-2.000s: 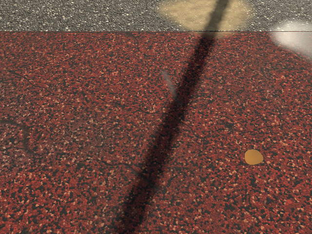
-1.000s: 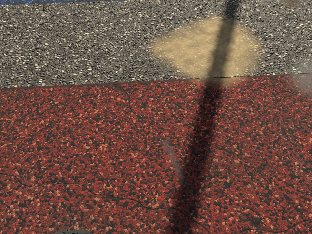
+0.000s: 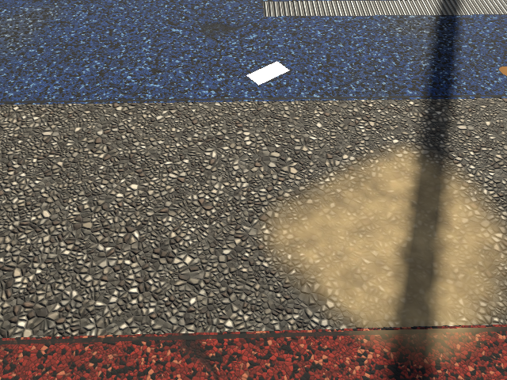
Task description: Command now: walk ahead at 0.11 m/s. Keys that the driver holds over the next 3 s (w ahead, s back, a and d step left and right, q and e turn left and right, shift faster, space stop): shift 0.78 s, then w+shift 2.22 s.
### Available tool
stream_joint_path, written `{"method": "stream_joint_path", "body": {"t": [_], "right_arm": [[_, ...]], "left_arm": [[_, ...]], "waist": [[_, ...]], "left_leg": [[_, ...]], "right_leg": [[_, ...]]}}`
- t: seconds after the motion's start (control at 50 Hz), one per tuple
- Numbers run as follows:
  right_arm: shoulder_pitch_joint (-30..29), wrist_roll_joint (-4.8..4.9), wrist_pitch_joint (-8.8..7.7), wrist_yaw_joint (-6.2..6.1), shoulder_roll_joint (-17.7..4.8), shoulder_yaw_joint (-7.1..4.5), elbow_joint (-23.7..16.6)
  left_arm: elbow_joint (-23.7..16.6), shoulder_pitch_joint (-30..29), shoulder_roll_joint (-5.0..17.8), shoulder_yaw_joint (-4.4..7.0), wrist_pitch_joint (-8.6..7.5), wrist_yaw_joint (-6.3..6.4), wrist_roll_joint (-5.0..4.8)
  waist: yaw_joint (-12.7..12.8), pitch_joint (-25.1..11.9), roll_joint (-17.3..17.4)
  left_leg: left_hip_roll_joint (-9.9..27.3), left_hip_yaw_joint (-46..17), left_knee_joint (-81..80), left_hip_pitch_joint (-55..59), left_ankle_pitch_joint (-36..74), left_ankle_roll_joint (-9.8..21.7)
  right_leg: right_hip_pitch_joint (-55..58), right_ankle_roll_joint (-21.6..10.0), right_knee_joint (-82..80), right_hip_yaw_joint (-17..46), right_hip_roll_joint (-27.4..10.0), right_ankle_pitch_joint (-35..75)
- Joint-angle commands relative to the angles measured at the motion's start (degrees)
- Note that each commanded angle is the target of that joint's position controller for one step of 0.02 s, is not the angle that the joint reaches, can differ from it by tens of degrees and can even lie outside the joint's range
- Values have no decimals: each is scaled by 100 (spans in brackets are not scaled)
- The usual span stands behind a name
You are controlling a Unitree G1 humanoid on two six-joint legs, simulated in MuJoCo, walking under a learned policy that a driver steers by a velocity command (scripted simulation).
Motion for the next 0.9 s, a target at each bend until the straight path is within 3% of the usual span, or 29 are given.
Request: {"method": "stream_joint_path", "body": {"t": [0.02, 0.04, 0.06, 0.08, 0.1, 0.16, 0.24, 0.32, 0.54, 0.78, 0.8, 0.82, 0.84, 0.86, 0.88, 0.9], "right_arm": [[9, 84, 4, -45, -640, -108, -119], [479, -17, -32, -45, -561, -102, -53], [1033, -47, -37, -49, -353, -57, 115], [889, -36, 16, -81, -359, -41, 155], [619, -23, 104, -109, -445, -58, 112], [263, -34, 320, -172, -568, -95, 106], [264, -1, 307, -180, -522, -98, 207], [287, 4, 328, -193, -449, -99, 296], [489, -12, 326, -245, -322, -95, 467], [769, -13, 265, -255, -158, -94, 582], [1028, 17, 279, -258, -210, -130, 678], [1131, 86, 291, -268, -495, -234, 648], [1406, 140, 249, -277, -774, -330, 622], [1321, 178, 147, -296, -1092, -455, 589], [1237, 109, 23, -305, -954, -445, 529], [1218, 81, -84, -291, -737, -410, 514]], "left_arm": [[-110, 364, 764, 222, -45, 16, 105], [-106, 338, 1071, 284, -43, 48, 128], [-52, 312, 973, 269, 9, 62, 94], [-31, 331, 615, 207, 50, 31, 49], [-35, 212, 503, 186, 76, 1, 22], [-70, -72, 633, 225, 74, -17, 6], [109, 98, 579, 242, 53, 25, -22], [211, 70, 576, 263, 106, 48, -31], [452, -22, 482, 285, 260, 91, -15], [784, 56, 417, 272, 280, 115, -15], [904, 240, 385, 271, 286, 113, -33], [894, 213, 512, 329, 268, 101, -98], [668, -298, 611, 355, 194, 63, -150], [394, -778, 490, 315, 71, -6, -241], [338, -917, 573, 360, -31, -51, -254], [379, -774, 560, 390, -113, -89, -253]], "waist": [[325, -473, 437], [-8, -605, -34], [-242, -878, -612], [-81, -902, -608], [-38, -767, -445], [24, -429, -111], [118, -597, 44], [140, -567, 186], [184, -119, 306], [218, 119, 288], [164, -85, 405], [77, 144, 669], [-160, 527, 918], [-219, 1000, 1413], [-184, 1205, 1122], [-61, 1174, 859]], "left_leg": [[1253, -690, 313, -265, 1986, 354], [860, -558, 603, -561, 1083, 129], [586, -380, 673, -910, -105, -98], [552, -298, 721, -861, -598, -221], [566, -309, 624, -799, -629, -255], [646, -358, 418, -599, -375, -198], [730, -406, 505, -449, 277, -191], [744, -396, 552, -426, 432, -211], [850, -493, 222, -703, -253, -178], [847, -499, -75, -757, -660, -187], [857, -556, -240, -619, -1721, -70], [1097, -980, -477, -537, -2974, 214], [1761, -1898, -1098, -221, -4078, 604], [2744, -3023, -1767, 42, -4267, 1027], [3016, -3343, -1871, 503, -3687, 1145], [2975, -3177, -1732, 1085, -3132, 1068]], "right_leg": [[1392, -269, -931, 27, -42, 1319], [1917, -466, -675, 344, -436, 2866], [2381, -908, -526, 642, -742, 3022], [2274, -1023, -618, 786, -772, 2232], [1985, -934, -713, 782, -662, 1388], [1440, -590, -691, 449, -271, 636], [1709, -586, -424, 264, -136, 1326], [1747, -634, -341, 204, -87, 1346], [1726, -485, -511, 89, 75, 418], [1760, -388, -743, 86, 122, -34], [1730, -386, -599, -121, 321, -1359], [1140, -366, -202, -389, 571, -2789], [68, -340, 342, -521, 596, -3035], [-832, -371, 1203, -554, 325, -2173], [-1700, -406, 1811, -239, -16, -2068], [-2381, -413, 2215, -85, -184, -1883]]}}
Next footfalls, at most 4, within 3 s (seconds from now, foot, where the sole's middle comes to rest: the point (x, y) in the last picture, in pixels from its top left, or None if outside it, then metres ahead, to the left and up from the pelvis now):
0.02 right None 0.15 -0.13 -0.78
1.14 right None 0.28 -0.22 -0.78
1.64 left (267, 296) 0.74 -0.05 -0.78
2.12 right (309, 176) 1.20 -0.23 -0.78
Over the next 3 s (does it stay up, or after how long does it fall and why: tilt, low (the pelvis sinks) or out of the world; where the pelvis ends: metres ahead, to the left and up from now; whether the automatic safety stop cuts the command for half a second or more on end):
stays up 1.83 -0.14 -0.02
